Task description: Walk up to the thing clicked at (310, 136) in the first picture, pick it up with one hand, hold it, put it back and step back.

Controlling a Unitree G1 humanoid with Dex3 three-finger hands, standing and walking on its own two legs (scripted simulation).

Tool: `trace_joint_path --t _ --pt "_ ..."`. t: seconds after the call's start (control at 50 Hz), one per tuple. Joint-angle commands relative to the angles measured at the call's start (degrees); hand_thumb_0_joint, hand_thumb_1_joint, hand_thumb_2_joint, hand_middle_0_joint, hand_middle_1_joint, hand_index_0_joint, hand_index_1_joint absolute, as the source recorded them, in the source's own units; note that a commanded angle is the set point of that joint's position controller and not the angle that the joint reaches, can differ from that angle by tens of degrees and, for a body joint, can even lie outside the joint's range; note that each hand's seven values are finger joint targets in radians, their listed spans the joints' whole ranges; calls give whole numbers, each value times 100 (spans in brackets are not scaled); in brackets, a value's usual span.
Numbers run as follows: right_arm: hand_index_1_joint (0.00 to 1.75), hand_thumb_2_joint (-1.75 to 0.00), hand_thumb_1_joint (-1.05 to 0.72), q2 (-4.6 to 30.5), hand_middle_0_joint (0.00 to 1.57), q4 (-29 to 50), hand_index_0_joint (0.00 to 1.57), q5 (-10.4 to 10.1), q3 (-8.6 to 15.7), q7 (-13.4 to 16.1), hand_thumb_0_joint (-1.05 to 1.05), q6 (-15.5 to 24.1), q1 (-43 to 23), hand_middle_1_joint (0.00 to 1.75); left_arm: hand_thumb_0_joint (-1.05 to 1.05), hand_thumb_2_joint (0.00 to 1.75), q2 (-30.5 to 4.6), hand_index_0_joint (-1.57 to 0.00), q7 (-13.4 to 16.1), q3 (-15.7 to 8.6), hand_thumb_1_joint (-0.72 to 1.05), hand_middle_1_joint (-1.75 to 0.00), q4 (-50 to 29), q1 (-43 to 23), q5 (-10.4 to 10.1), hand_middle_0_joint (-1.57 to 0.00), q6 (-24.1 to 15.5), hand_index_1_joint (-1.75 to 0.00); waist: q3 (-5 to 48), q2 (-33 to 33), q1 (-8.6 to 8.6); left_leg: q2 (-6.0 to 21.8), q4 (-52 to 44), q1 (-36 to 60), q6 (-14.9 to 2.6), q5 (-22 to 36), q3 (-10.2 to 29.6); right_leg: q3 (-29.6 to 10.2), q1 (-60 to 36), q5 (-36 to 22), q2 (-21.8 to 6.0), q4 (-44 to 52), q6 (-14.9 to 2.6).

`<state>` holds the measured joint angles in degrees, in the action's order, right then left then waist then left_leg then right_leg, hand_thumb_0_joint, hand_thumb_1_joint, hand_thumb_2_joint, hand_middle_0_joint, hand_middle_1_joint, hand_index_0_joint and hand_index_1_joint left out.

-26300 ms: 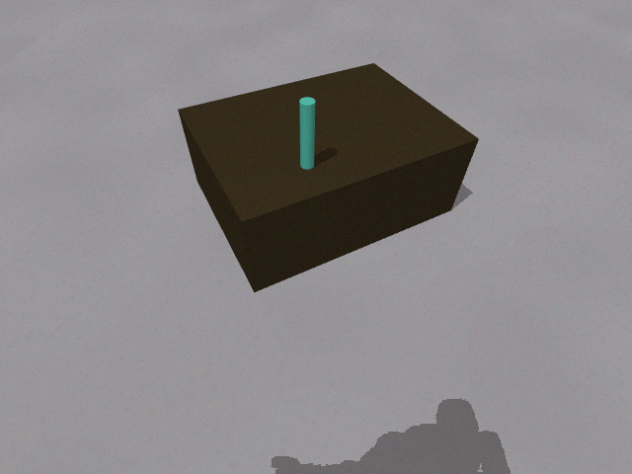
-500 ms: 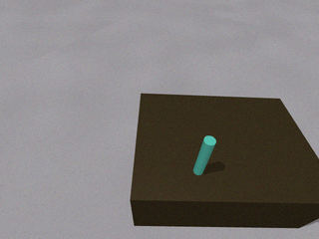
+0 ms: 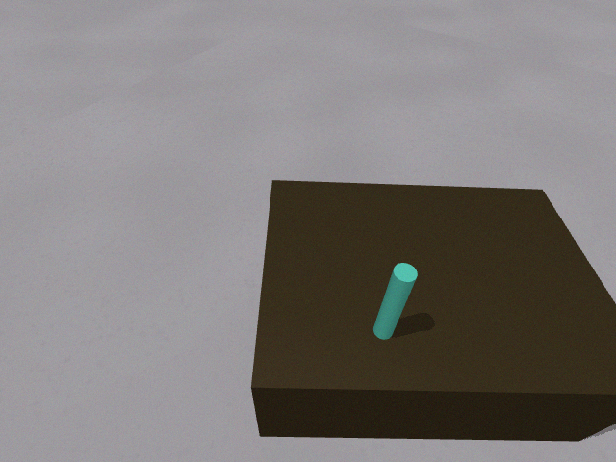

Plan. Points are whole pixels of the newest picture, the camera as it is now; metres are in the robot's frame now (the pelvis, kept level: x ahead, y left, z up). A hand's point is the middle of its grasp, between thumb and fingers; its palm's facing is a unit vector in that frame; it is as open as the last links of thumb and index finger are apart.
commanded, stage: stand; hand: right
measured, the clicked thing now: (393, 304) +0.51 -0.21 -0.27
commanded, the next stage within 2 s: none
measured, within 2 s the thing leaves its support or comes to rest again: neither
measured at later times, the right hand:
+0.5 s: hand out of the picture +0.07 -0.26 -0.16, palm faces -0.03 +0.94 -0.35, open 7.5 cm
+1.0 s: hand out of the picture +0.08 -0.26 -0.16, palm faces -0.04 +0.94 -0.35, open 7.4 cm
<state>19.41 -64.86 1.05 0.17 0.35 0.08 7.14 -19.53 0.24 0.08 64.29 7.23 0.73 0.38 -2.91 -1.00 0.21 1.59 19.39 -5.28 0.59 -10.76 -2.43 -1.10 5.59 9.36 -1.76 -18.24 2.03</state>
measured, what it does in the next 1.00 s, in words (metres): stands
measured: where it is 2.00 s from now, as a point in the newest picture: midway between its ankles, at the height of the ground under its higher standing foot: outside the picture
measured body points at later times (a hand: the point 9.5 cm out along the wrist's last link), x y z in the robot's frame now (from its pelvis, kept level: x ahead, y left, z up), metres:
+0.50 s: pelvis +0.01 +0.00 +0.00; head +0.01 +0.00 +0.45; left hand +0.07 +0.29 -0.14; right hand +0.08 -0.30 -0.13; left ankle +0.00 +0.12 -0.75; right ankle +0.01 -0.14 -0.75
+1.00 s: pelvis +0.01 -0.01 +0.00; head +0.01 +0.00 +0.45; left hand +0.08 +0.29 -0.13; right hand +0.08 -0.31 -0.13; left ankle +0.00 +0.12 -0.75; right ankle +0.01 -0.14 -0.75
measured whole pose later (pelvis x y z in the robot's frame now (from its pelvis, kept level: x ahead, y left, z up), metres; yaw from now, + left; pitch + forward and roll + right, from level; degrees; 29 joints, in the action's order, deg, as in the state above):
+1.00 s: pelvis +0.01 -0.01 +0.00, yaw +1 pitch -3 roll +0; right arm 19.9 -64.7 1.0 0.2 0.0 0.2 7.1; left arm -19.7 -0.1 0.0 63.8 6.7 0.5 0.0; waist -3.0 -0.2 0.2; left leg 1.7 18.5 -5.1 1.1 -10.8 -1.4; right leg 0.0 5.4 10.2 -1.7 -18.3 1.5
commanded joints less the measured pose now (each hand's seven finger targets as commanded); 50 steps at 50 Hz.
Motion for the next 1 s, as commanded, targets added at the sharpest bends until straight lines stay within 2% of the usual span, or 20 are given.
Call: trace_joint_path --t 0.0,0.02,0.04,0.06,0.08,0.12,0.14,0.24,0.26,0.28,0.3,0.36,0.4,0.46,0.5,0.64,0.68,0.7,0.9,0.98 --pt "30 -90 -36 1258 20 356 20 -21 239 76 0 115 -290 30 0 90 -1104 -20 43 -236 90 -30 -304 -254 27 -20 -110 -30 193 110 0 564 -445 -101 -121 204 526 -421 133 -256 -480 318 -225" --pt "30 -90 -44 1271 20 365 20 -26 245 74 0 109 -311 30 0 90 -1131 -20 49 -240 90 -30 -308 -251 31 -20 -111 -30 232 116 -8 595 -435 -76 -143 302 559 -408 112 -279 -484 301 -230" --pt "30 -90 -52 1246 20 343 20 -34 237 68 0 103 -273 30 0 90 -1114 -20 45 -239 90 -30 -281 -216 28 -20 -111 -30 152 35 -12 569 -448 -128 -139 141 567 -399 156 -142 -464 334 -214" --pt "30 -90 -60 1253 20 372 20 -25 243 63 0 110 -295 30 0 90 -1143 -20 44 -242 90 -30 -319 -248 37 -20 -126 -30 274 65 2 585 -405 -26 -157 310 544 -422 110 -345 -501 321 -236" --pt "30 -90 -68 1227 20 358 20 -33 241 59 0 106 -287 30 0 90 -1129 -20 45 -239 90 -30 -293 -222 35 -20 -122 -30 206 -23 -4 577 -418 -60 -141 254 569 -397 171 -180 -474 327 -224" --pt "30 -90 -84 1236 20 340 20 -30 238 62 0 109 -225 30 0 90 -1156 -20 42 -246 90 -30 -304 -288 22 -20 -131 -30 298 34 37 600 -395 -39 -149 411 547 -442 62 -411 -520 281 -251" --pt "30 -90 -90 1263 20 335 20 -37 235 55 0 115 -244 30 0 90 -1137 -20 37 -235 90 -30 -300 -196 11 -20 -137 -30 323 118 -10 609 -383 20 -154 504 565 -428 80 -455 -518 288 -245" --pt "30 -90 -90 1274 20 342 20 -40 231 63 0 121 -264 30 0 90 -1117 -20 31 -232 90 -30 -295 -186 18 -20 -122 -30 259 92 -7 599 -392 -28 -140 467 562 -396 129 -459 -497 283 -238" --pt "30 -90 -90 1222 20 333 20 -43 218 56 0 115 -232 30 0 90 -1161 -20 36 -244 90 -30 -282 -216 10 -20 -120 -30 206 36 11 594 -432 -70 -112 414 591 -367 127 -273 -474 261 -235" --pt "30 -90 -90 1297 20 355 20 -33 242 63 0 124 -282 30 0 90 -1135 -20 34 -236 90 -30 -304 -189 18 -20 -133 -30 326 80 -3 619 -342 56 -155 604 570 -406 103 -505 -519 258 -254" --pt "30 -90 -90 1228 20 342 20 -38 221 58 0 121 -189 30 0 90 -1162 -20 36 -238 90 -30 -301 -224 11 -20 -133 -30 314 31 31 607 -375 -22 -131 611 576 -387 72 -485 -511 252 -249" --pt "30 -90 -90 1281 20 320 20 -39 223 67 0 119 -226 30 0 90 -1136 -20 33 -234 90 -30 -301 -173 10 -20 -134 -30 348 133 -14 621 -345 26 -152 676 574 -398 15 -686 -534 223 -249" --pt "30 -90 -90 1257 20 326 20 -44 223 62 0 120 -244 30 0 90 -1143 -20 39 -240 90 -30 -290 -197 6 -20 -139 -30 284 24 -4 617 -383 32 -135 752 600 -359 83 -589 -497 233 -238" --pt "30 -90 -90 1290 20 347 20 -44 231 58 0 120 -247 30 0 90 -1155 -20 42 -237 90 -30 -323 -217 10 -20 -157 -30 394 47 8 626 -290 89 -156 921 560 -377 -37 -906 -550 235 -238" --pt "30 -90 -90 1255 20 340 20 -43 215 61 0 116 -219 30 0 90 -1139 -20 39 -234 90 -30 -309 -192 5 -20 -145 -30 256 53 9 599 -352 37 -128 672 562 -371 94 -659 -519 291 -225" --pt "30 -90 -90 1263 20 360 20 -34 227 58 0 121 -234 30 0 90 -1178 -20 37 -255 90 -30 -330 -256 7 -20 -149 -30 296 95 6 615 -366 -46 -138 750 574 -348 -53 -748 -541 229 -253" --pt "30 -90 -90 1305 20 384 20 -43 239 55 0 128 -272 30 0 90 -1177 -20 31 -255 90 -30 -336 -197 1 -20 -161 -30 367 101 -22 624 -339 58 -153 871 579 -349 -31 -832 -547 245 -248" --pt "30 -90 -90 1247 20 386 20 -47 226 50 0 132 -246 30 0 90 -1215 -20 32 -261 90 -30 -344 -268 -3 -20 -165 -30 416 33 17 638 -336 104 -130 981 583 -336 -72 -895 -553 187 -257" --pt "30 -90 -90 1262 20 355 20 -34 233 54 0 138 -225 30 0 90 -1206 -20 28 -263 90 -30 -355 -304 -7 -20 -147 -30 263 65 0 620 -437 -52 -112 709 613 -329 -11 -572 -536 244 -272" --pt "30 -90 -90 1270 20 363 20 -47 230 47 0 149 -221 30 0 90 -1192 -20 19 -248 90 -30 -366 -268 -5 -20 -162 -30 390 72 -9 626 -387 38 -126 870 597 -339 -73 -812 -563 221 -269"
